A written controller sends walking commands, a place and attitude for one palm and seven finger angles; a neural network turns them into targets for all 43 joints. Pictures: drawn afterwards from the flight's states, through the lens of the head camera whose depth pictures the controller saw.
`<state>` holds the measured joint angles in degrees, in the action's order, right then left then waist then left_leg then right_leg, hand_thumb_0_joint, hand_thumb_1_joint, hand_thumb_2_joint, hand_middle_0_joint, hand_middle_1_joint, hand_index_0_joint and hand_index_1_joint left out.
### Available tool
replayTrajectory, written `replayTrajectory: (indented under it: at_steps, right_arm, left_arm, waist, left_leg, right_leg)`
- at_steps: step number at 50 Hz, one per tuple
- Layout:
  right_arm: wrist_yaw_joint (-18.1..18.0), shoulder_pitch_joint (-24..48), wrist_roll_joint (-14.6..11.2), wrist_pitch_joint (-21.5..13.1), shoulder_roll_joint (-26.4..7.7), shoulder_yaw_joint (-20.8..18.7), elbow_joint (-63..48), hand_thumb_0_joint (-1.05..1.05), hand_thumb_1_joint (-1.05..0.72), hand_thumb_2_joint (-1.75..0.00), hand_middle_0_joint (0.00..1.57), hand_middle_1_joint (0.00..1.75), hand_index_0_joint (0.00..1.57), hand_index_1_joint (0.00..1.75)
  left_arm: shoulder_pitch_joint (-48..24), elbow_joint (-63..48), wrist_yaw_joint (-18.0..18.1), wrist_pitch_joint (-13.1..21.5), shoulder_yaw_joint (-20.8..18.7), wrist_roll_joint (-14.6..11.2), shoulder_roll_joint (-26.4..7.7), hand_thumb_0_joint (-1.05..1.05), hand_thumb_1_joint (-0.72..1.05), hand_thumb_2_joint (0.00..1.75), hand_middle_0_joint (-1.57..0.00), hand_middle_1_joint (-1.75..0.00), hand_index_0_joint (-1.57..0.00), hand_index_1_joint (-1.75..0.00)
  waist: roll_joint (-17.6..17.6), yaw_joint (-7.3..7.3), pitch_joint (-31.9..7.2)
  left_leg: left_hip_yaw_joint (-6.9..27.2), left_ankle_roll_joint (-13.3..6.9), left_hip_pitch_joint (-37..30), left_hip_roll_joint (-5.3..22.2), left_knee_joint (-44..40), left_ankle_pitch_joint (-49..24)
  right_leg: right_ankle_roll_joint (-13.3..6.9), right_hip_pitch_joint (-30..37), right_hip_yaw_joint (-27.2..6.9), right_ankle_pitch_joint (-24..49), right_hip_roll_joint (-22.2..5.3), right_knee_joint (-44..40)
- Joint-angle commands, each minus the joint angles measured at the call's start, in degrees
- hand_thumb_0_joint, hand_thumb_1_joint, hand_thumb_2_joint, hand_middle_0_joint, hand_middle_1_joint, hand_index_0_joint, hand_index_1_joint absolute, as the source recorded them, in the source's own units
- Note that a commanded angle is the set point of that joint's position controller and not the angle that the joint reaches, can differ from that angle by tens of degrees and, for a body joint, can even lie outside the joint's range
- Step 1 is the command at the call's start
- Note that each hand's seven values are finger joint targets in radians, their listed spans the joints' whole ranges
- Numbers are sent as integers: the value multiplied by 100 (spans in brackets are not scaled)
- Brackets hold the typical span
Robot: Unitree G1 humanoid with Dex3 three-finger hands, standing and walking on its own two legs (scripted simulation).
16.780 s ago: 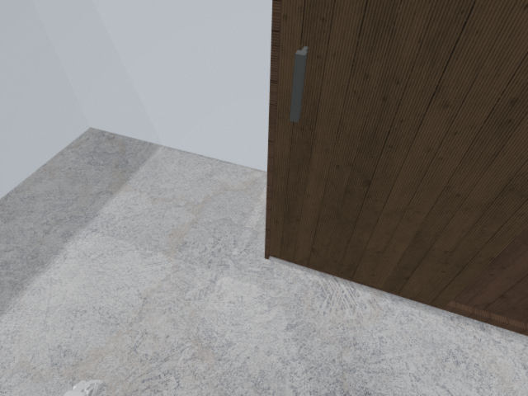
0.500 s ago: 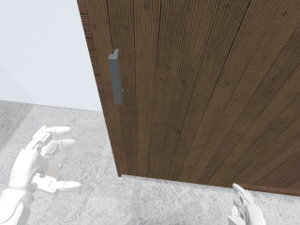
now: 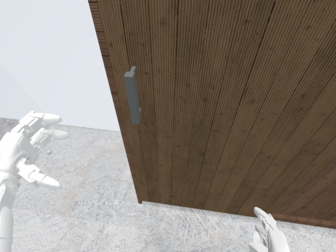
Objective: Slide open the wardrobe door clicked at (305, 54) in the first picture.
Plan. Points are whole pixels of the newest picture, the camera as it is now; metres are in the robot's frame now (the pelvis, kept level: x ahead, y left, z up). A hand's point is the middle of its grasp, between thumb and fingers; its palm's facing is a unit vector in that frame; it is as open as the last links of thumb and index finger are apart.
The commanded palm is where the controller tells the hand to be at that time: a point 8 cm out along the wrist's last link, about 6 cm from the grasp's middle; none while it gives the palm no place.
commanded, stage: raise the hand with hooked fingers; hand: left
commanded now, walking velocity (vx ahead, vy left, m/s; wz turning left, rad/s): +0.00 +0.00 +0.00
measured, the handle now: (135, 96) +0.49 +0.14 +0.11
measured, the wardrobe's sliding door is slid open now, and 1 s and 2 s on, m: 0.00 0.00 0.00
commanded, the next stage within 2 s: move the hooked fingers beside the handle in 0.48 s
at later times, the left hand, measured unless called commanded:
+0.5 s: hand (55, 152) +0.27 +0.26 +0.13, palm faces +0.02 -1.00 -0.07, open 14.0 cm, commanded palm +0.24 +0.31 +0.13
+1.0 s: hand (77, 136) +0.32 +0.24 +0.13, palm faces -0.02 -1.00 -0.05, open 14.0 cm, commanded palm +0.29 +0.29 +0.13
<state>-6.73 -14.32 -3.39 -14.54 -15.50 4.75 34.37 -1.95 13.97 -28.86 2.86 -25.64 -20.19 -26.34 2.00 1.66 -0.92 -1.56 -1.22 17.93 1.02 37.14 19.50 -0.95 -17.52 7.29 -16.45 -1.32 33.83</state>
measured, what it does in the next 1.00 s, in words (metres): stands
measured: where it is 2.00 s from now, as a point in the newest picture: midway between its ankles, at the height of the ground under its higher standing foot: outside the picture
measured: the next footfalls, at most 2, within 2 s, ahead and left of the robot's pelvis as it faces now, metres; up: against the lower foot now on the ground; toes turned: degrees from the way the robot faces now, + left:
none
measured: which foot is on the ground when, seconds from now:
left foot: down 0.00-1.00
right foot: down 0.00-1.00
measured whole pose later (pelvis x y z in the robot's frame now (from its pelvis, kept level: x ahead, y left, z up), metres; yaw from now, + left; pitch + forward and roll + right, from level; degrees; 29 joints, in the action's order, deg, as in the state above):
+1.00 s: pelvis -0.01 -0.01 +0.00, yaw -1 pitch +1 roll +0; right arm -7.4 -15.3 -3.9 -13.5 -16.1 3.9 34.7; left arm -12.5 24.3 -26.2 3.7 -22.6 -17.2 -25.3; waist 1.8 -0.3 -0.6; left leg -2.2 -0.2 18.1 1.4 35.3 18.0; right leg -2.0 -19.2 6.5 -16.0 -0.9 34.3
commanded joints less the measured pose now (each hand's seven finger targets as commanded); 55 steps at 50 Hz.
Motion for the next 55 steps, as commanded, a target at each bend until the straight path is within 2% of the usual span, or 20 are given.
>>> replayTrajectory:
  at_steps: [1, 4, 7, 10, 11, 13, 16, 24, 27, 29, 34, 36, 38, 41, 43, 45, 46, 48, 52, 55]
  right_arm:
    - [-27, 477, -34, -316, -787, -386, -891, 0, -90, -90, 20, 30, 20, 30]
    - [10, 477, -61, -317, -807, -426, -931, 0, -90, -90, 20, 30, 20, 30]
    - [34, 497, -37, -334, -812, -447, -978, 0, -90, -90, 20, 30, 20, 30]
    - [4, 499, -46, -358, -776, -454, -994, 0, -90, -90, 20, 30, 20, 30]
    - [1, 471, -24, -354, -787, -452, -960, 0, -90, -90, 20, 30, 20, 30]
    - [-25, 478, -44, -372, -765, -440, -950, 0, -90, -90, 20, 30, 20, 30]
    - [-53, 452, -34, -375, -785, -440, -897, 0, -90, -90, 20, 30, 20, 30]
    - [-77, 508, -62, -398, -772, -434, -887, 0, -90, -90, 20, 30, 20, 30]
    - [-65, 486, -62, -377, -779, -424, -879, 0, -90, -90, 20, 30, 20, 30]
    - [-72, 525, -74, -384, -769, -427, -887, 0, -90, -90, 20, 30, 20, 30]
    - [-144, 437, -89, -344, -778, -427, -788, 0, -90, -90, 20, 30, 20, 30]
    - [-149, 449, -71, -341, -788, -409, -780, 0, -90, -90, 20, 30, 20, 30]
    - [-157, 421, -79, -322, -778, -420, -785, 0, -90, -90, 20, 30, 20, 30]
    - [-153, 380, -62, -275, -795, -413, -756, 0, -90, -90, 20, 30, 20, 30]
    - [-144, 410, -76, -239, -793, -398, -788, 0, -90, -90, 20, 30, 20, 30]
    - [-136, 383, -77, -228, -796, -417, -789, 0, -90, -90, 20, 30, 20, 30]
    - [-115, 331, -58, -207, -819, -428, -802, 0, -90, -90, 20, 30, 20, 30]
    - [-81, 360, -68, -204, -775, -431, -864, 0, -90, -90, 20, 30, 20, 30]
    - [-52, 247, -70, -130, -820, -470, -838, 0, -90, -90, 20, 30, 20, 30]
    - [-50, 201, -74, -98, -808, -498, -825, 0, -90, -90, 20, 30, 20, 30]
  left_arm:
    - [-1275, -783, -123, 248, -498, -200, -1407, 0, -50, 30, -30, -120, -30, -120]
    - [-1183, -791, -166, 196, -440, -189, -1350, 0, -50, 30, -30, -120, -30, -120]
    - [-1229, -1053, -98, 247, -663, -198, -1576, 0, -50, 30, -30, -120, -30, -120]
    - [-1289, -1284, 35, 361, -752, -176, -1618, 0, -50, 30, -30, -120, -30, -120]
    - [-1265, -1262, 74, 380, -802, -175, -1688, 0, -50, 30, -30, -120, -30, -120]
    - [-1372, -1350, 108, 422, -696, -131, -1584, 0, -50, 30, -30, -120, -30, -120]
    - [-1343, -1166, 103, 409, -659, -127, -1554, 0, -50, 30, -30, -120, -30, -120]
    - [-1406, -1103, 5, 388, -522, -137, -1434, 0, -50, 30, -30, -120, -30, -120]
    - [-1366, -896, -27, 352, -554, -156, -1467, 0, -50, 30, -30, -120, -30, -120]
    - [-1411, -973, -28, 358, -515, -153, -1431, 0, -50, 30, -30, -120, -30, -120]
    - [-2166, -825, 92, 404, -266, -48, -1388, 0, -50, 30, -30, -120, -30, -120]
    - [-2326, -748, 134, 427, -226, 1, -1424, 0, -50, 30, -30, -120, -30, -120]
    - [-2413, -665, 166, 436, -184, 63, -1392, 0, -50, 30, -30, -120, -30, -120]
    - [-2556, -410, 206, 417, -168, 79, -1423, 0, -50, 30, -30, -120, -30, -120]
    - [-2654, -215, 220, 379, -136, 116, -1408, 0, -50, 30, -30, -120, -30, -120]
    - [-2802, -131, 271, 406, -192, 147, -1469, 0, -50, 30, -30, -120, -30, -120]
    - [-2661, -75, 303, 433, -412, 137, -1695, 0, -50, 30, -30, -120, -30, -120]
    - [-2667, -251, 292, 491, -243, 139, -1471, 0, -50, 30, -30, -120, -30, -120]
    - [-2535, -25, 283, 476, -289, 112, -1463, 0, -50, 30, -30, -120, -30, -120]
    - [-2705, -120, 318, 497, -260, 153, -1458, 0, -50, 30, -30, -120, -30, -120]
  waist:
    - [149, -23, -941]
    - [267, -16, -906]
    - [135, 31, -1107]
    - [400, 32, -1156]
    - [200, 33, -1099]
    - [471, 3, -1077]
    - [273, -16, -929]
    - [284, -48, -957]
    - [49, -51, -877]
    - [270, -54, -915]
    - [208, -199, -860]
    - [272, -159, -840]
    - [267, -170, -1035]
    - [69, -162, -1042]
    - [174, -159, -1003]
    - [234, -155, -1072]
    - [68, -73, -1167]
    - [332, -81, -1377]
    - [-20, -110, -1311]
    - [256, -127, -1391]
  left_leg:
    - [410, -31, -300, -82, -688, -1287]
    - [374, -34, -277, -104, -690, -1230]
    - [360, -46, -287, -102, -674, -1317]
    - [356, -37, -376, -107, -716, -1216]
    - [346, -48, -366, -86, -710, -1259]
    - [334, -45, -428, -99, -759, -1221]
    - [333, -51, -372, -86, -776, -1119]
    - [327, -64, -401, -105, -755, -1058]
    - [325, -66, -291, -104, -751, -996]
    - [308, -63, -326, -118, -727, -996]
    - [346, -63, -356, -104, -751, -717]
    - [352, -59, -330, -98, -754, -733]
    - [359, -61, -415, -103, -773, -851]
    - [346, -62, -316, -97, -747, -898]
    - [312, -52, -206, -115, -754, -817]
    - [312, -49, -221, -115, -744, -818]
    - [318, -51, -178, -96, -725, -967]
    - [260, -53, -290, -117, -703, -1178]
    - [213, -73, -190, -95, -674, -1269]
    - [202, -58, -272, -107, -661, -1298]
  right_leg:
    - [-69, 361, -404, 973, 103, -495]
    - [-48, 261, -403, 943, 87, -476]
    - [-41, 428, -449, 1016, 65, -467]
    - [-45, 389, -434, 845, 73, -482]
    - [-44, 429, -442, 891, 79, -506]
    - [-44, 391, -443, 876, 79, -515]
    - [-38, 390, -463, 788, 71, -574]
    - [-14, 332, -486, 777, 64, -591]
    - [3, 330, -518, 731, 63, -611]
    - [0, 318, -527, 728, 45, -598]
    - [9, 104, -514, 391, 64, -640]
    - [-22, 148, -536, 380, 49, -633]
    - [-21, 193, -483, 530, 44, -567]
    - [-23, 271, -508, 615, 30, -561]
    - [-14, 230, -531, 564, 12, -552]
    - [-19, 219, -527, 547, 9, -526]
    - [-35, 407, -538, 682, 14, -494]
    - [-33, 471, -536, 1012, 1, -427]
    - [-6, 450, -540, 1208, 33, -408]
    - [-13, 369, -529, 1232, 27, -390]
